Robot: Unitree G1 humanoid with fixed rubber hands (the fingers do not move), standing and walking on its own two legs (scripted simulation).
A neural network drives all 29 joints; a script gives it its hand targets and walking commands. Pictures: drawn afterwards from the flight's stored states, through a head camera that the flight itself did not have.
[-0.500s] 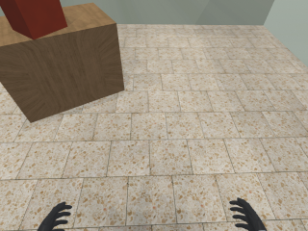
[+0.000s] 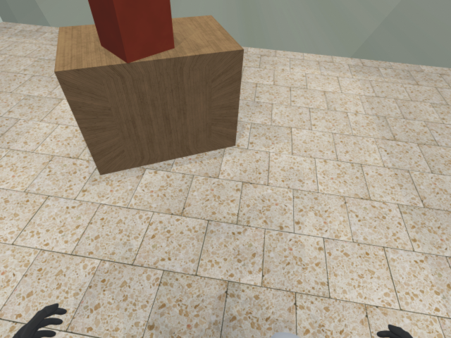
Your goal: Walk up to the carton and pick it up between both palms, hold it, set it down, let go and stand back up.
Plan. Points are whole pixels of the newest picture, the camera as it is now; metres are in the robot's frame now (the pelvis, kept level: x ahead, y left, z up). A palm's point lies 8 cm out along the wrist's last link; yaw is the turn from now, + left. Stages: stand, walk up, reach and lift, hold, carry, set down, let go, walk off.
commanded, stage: walk up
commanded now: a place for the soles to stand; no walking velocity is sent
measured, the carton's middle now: (132, 17) +1.42 +0.42 +0.03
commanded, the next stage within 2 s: none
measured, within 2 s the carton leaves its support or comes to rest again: neither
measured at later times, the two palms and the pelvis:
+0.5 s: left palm (32, 297) +0.22 +0.36 -0.06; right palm (365, 260) +0.29 -0.29 -0.06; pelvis +0.16 +0.01 +0.00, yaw +6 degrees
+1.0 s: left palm (57, 222) +0.37 +0.37 -0.04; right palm (331, 203) +0.46 -0.28 -0.09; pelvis +0.32 +0.02 +0.00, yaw +10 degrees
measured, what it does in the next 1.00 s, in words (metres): walks ahead: right foot, then left foot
